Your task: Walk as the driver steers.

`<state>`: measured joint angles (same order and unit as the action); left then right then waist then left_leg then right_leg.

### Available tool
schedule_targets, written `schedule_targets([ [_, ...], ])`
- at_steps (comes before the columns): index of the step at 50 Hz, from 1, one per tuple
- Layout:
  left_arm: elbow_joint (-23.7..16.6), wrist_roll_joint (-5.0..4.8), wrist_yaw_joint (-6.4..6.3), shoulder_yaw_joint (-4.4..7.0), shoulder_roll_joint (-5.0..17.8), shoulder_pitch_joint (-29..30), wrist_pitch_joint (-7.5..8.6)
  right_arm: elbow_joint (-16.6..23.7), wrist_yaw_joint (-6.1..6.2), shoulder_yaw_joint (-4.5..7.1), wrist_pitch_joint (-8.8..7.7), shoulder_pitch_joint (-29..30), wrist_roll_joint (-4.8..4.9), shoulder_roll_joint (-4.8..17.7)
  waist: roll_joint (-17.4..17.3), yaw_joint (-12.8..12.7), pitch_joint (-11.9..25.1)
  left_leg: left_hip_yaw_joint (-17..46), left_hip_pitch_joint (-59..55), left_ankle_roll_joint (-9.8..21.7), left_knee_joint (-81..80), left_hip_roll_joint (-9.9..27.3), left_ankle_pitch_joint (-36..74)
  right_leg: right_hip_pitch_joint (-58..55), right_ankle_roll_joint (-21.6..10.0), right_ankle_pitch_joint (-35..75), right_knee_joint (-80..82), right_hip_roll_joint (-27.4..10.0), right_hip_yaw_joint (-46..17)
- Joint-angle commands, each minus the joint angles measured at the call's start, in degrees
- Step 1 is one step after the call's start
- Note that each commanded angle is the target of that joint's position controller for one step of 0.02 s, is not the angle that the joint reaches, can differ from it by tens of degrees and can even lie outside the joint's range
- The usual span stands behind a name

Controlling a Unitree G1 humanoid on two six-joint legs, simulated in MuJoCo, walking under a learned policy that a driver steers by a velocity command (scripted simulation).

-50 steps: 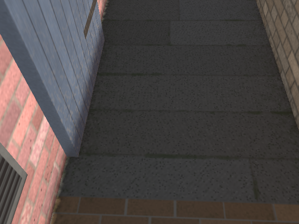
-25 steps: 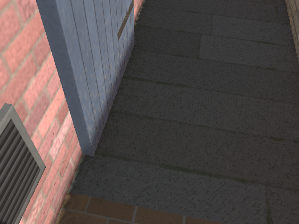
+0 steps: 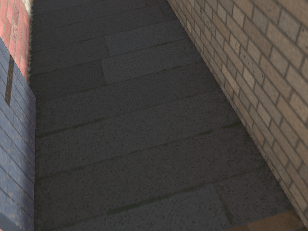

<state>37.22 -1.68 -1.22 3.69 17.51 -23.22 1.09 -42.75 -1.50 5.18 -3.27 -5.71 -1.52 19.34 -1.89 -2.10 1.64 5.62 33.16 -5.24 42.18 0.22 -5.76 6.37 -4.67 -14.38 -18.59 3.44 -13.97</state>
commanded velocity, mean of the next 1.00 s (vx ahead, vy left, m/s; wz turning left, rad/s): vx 0.13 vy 0.00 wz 0.48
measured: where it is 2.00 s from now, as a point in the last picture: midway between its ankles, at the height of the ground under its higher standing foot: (171, 196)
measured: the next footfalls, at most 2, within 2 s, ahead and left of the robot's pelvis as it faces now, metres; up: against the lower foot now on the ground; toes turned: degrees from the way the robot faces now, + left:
left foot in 0.16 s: +0.23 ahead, +0.14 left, +0.00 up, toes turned -6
right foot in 0.60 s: +0.35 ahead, -0.05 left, +0.00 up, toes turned +26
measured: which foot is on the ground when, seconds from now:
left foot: up 0.00-0.14, down 0.16-0.60, up 0.62-1.00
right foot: down 0.00-0.18, up 0.20-0.58, down 0.60-1.00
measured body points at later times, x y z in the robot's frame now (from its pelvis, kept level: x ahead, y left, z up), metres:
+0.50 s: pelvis +0.18 +0.04 -0.01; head +0.23 +0.06 +0.44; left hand +0.36 +0.33 -0.09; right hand +0.29 -0.25 -0.12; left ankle +0.19 +0.15 -0.75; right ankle +0.29 -0.10 -0.72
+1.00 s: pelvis +0.23 +0.03 -0.02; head +0.26 +0.08 +0.43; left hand +0.19 +0.35 -0.13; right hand +0.53 -0.10 -0.11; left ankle +0.18 +0.14 -0.74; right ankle +0.31 -0.07 -0.75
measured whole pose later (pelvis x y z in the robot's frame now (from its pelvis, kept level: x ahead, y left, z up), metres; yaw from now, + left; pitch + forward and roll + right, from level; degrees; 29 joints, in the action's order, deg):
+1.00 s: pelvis +0.23 +0.03 -0.02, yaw +35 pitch +0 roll -2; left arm 39.5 0.2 0.2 2.6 17.7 -7.0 0.4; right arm -35.5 0.4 2.5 3.9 -7.9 0.5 18.4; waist -0.1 -1.7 -7.4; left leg -0.8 19.5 -4.9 37.5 3.0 -18.2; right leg 13.4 0.2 -12.8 -27.0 -3.4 8.3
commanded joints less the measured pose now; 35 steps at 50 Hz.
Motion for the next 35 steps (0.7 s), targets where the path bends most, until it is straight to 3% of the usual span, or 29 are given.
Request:
schedule_targets([
  [1, -1.0, -1.24, -1.03, 2.25, 8.3, -2.8, 1.38, 6.7, 0.3, -0.46, -3.32, 12.9, 1.19, 1.8, 9.8, -3.7, -6.7, -1.0, 4.7, 0.0, -9.8, -1.0, 1.4, -1.6, -7.6, -2.8, 6.4, -11.6, -10.8],
  [3, -0.2, 0.09, -1.1, 2.5, 9.5, -1.9, 0.93, 6.1, 0.14, -0.26, -4.41, 12.4, 0.41, 2.6, 10.9, -3.4, -5.8, -2.8, -1.9, 0.9, -12.9, -2.2, 2.1, -0.8, -6.6, 4.0, 4.2, -11.7, -10.1],
  [5, 0.2, 0.55, -1.04, 2.34, 9.1, -0.7, 0.58, 4.5, -0.16, 0.39, -4.52, 7.7, 0.54, 4.4, 13.4, -1.2, -4.5, -3.8, -8.5, 2.5, -13.4, -2.8, 2.5, -1.0, -5.0, 14.8, 1.1, -12.4, -10.2],
  [7, 0.2, 0.56, -1.09, 1.75, 7.7, 1.8, 0.68, 1.8, -0.14, 1.05, -4.54, 0.6, 0.05, 5.8, 12.6, 3.0, -2.0, -5.7, -16.3, 5.7, -17.3, -3.6, 6.4, -2.7, -2.4, 32.7, -7.6, -10.4, -6.9],
  [8, 0.2, 0.81, -0.94, 1.23, 6.1, 2.3, 1.19, 0.3, -0.07, 1.37, -4.73, -4.7, -0.44, 7.0, 10.6, 5.7, 1.7, -4.2, -23.9, 8.0, -18.1, -2.5, 11.8, -1.3, -0.4, 38.7, -16.4, -7.5, -4.5],
  [9, -1.1, 2.57, -0.87, 0.04, 3.3, 1.4, 1.58, -1.4, 0.03, 1.65, -4.76, -12.8, -1.04, 11.0, 0.7, 7.2, 10.9, 7.7, -40.1, 12.9, -13.0, 6.6, 29.8, 7.4, 2.6, 23.2, -32.2, -3.7, -1.6],
  [10, -0.1, 2.45, -0.54, -0.79, 0.5, -7.7, 1.95, -3.1, -0.39, 1.72, -4.06, -14.8, -0.4, 13.8, -18.1, 2.3, 17.0, 29.1, -51.9, 24.6, -15.5, 20.9, 45.2, 20.7, 7.4, -23.9, -53.9, 4.6, 4.5],
  [11, 1.6, 1.51, -0.48, 0.39, 6.9, -9.4, 2.16, -1.6, -0.9, 1.11, -3.54, -12.9, 1.79, 10.0, -11.2, 2.7, 16.2, 35.9, -49.4, 26.6, -19.5, 21.6, 29.9, 25.8, 8.5, -22.5, -60.6, 1.6, 3.8],
  [12, 0.4, 0.66, -0.53, 0.94, 9.3, -0.6, 2.3, 0.3, -0.39, 0.64, -2.96, -7.8, 2.43, 7.8, -5.9, 4.3, 7.4, 28.2, -42.4, 24.7, -20.5, 17.8, 23.3, 29.3, 9.1, -17.6, -61.4, -0.8, 5.0],
  [13, -1.5, 0.99, -0.7, 0.69, 8.7, 5.7, 2.63, 1.0, 0.12, 0.16, -1.81, -6.1, 2.97, 6.8, -0.9, 5.4, 3.7, 22.3, -37.1, 22.3, -21.9, 14.2, 23.6, 29.8, 9.1, -14.1, -58.3, -2.2, 6.2],
  [14, -3.2, 1.63, -0.97, 0.66, 8.1, 9.9, 2.79, 1.2, 0.63, 0.01, -1.05, -5.8, 3.16, 7.1, 0.3, 5.5, 1.0, 20.5, -33.6, 21.5, -22.9, 12.1, 25.5, 30.0, 9.3, -11.8, -55.7, -2.7, 6.9],
  [16, -5.1, 1.62, -0.96, 0.22, 5.6, 11.4, 2.79, 1.2, 1.57, -0.05, -0.21, -5.9, 2.9, 7.1, -2.9, 3.6, 0.3, 17.8, -29.9, 20.5, -24.5, 8.0, 26.1, 26.9, 9.3, -9.5, -47.9, -2.7, 7.1],
  [18, -5.2, 1.29, -1.43, -0.3, 3.9, 11.2, 2.45, 1.7, 2.17, 0.21, 0.39, -5.1, 2.55, 8.2, -4.0, 1.6, 0.9, 18.0, -27.8, 20.6, -24.0, 7.9, 30.4, 25.1, 9.4, -11.0, -38.9, -1.6, 8.0],
  [21, -3.9, 2.44, -2.28, 0.12, 5.2, 12.1, 0.47, 2.0, 2.49, 1.13, 0.72, -4.9, 3.43, 10.4, -3.4, 1.3, 3.9, 18.4, -24.1, 17.3, -22.0, 6.5, 29.3, 18.5, 11.0, -5.7, -27.1, 0.4, 6.9],
  [23, -4.2, 1.38, -2.61, 0.2, 4.9, 14.4, -0.47, 2.2, 2.83, 1.23, 1.44, -4.5, 4.5, 10.5, -5.2, 1.5, 4.2, 20.4, -21.9, 15.7, -22.3, 5.4, 20.7, 15.8, 10.8, -1.8, -23.1, 1.6, 6.4],
  [24, -4.7, 1.89, -1.91, 0.05, 4.6, 15.9, -0.84, 2.4, 3.17, 1.39, 1.92, -4.2, 4.45, 10.6, -5.3, 2.0, 4.6, 20.8, -20.1, 15.4, -22.5, 4.2, 17.1, 13.0, 10.9, 0.7, -20.8, 2.7, 6.1],
  [26, -5.1, 1.36, -1.14, 0.7, 5.3, 16.1, -0.28, 3.2, 3.68, 1.65, 3.48, -2.9, 4.61, 10.6, -6.3, 1.1, 3.3, 23.9, -18.4, 14.0, -22.2, 3.1, 10.6, 9.9, 11.0, 1.4, -15.8, 3.1, 5.2],
  [28, -4.3, 0.86, 0.1, 1.25, 5.9, 15.0, 1.23, 4.7, 4.06, 1.51, 4.95, -1.8, 3.94, 8.8, -7.7, 0.5, 2.5, 26.3, -19.0, 12.7, -18.7, 2.2, 7.0, 7.0, 9.9, 4.5, -7.7, 1.7, 4.8],
  [29, -3.5, 0.83, 0.33, 1.7, 6.4, 13.8, 1.89, 5.3, 4.26, 1.14, 5.3, -1.6, 4.09, 7.5, -7.0, -0.1, 2.3, 25.9, -17.9, 11.0, -15.9, 0.4, 2.6, 3.0, 8.8, 10.3, -1.0, -0.3, 5.5],
  [30, -3.5, 1.45, 0.06, 2.13, 8.3, 13.3, 1.96, 5.0, 4.17, 0.21, 5.53, -6.2, 3.69, 4.1, -0.6, 1.9, 5.7, 21.6, -14.9, 8.5, -7.1, -3.2, -14.9, -4.0, 5.1, 11.9, 1.4, -9.5, -0.6],
  [31, -5.5, 3.12, -0.43, 2.13, 10.9, 17.0, 1.18, 5.3, 4.12, -0.4, 5.52, -10.4, 2.92, 1.8, 12.8, 5.5, 5.1, 11.7, -4.4, 6.1, 4.4, -11.1, -31.8, -7.6, -1.7, 18.0, 1.5, -20.6, -14.7],
  [32, -5.3, 4.98, -0.08, 2.04, 9.9, 16.9, 1.0, 6.1, 3.65, 0.87, 5.1, -13.0, 2.8, 6.8, 17.6, 6.8, 4.9, 8.3, -1.5, 4.2, 14.7, -7.3, -32.4, -2.7, -7.5, 17.0, 3.1, -26.7, -22.5],
  [33, -6.2, 4.38, -0.25, 1.47, 7.2, 19.4, 1.05, 5.0, 3.48, 2.0, 5.23, -12.9, 3.16, 10.5, 13.5, 6.4, 1.9, 6.2, -0.6, 2.3, 20.2, -3.6, -27.9, -0.3, -7.8, 14.1, 3.0, -24.4, -17.0],
  [34, -6.2, 3.76, -0.6, 1.1, 5.3, 20.6, 0.89, 4.0, 3.57, 2.65, 5.77, -12.1, 3.48, 11.5, 9.4, 5.6, 0.1, 5.1, -0.2, 1.1, 22.8, -2.3, -23.1, 1.6, -5.8, 9.5, 2.2, -20.0, -9.0],
  [35, -6.4, 3.39, -1.11, 0.93, 5.2, 21.4, 0.45, 3.2, 4.03, 2.94, 6.44, -12.2, 3.5, 11.2, 8.3, 5.6, -0.4, 3.4, 0.3, 0.3, 26.3, -1.8, -20.0, 1.8, -4.0, 7.8, 1.8, -17.3, -4.7],
])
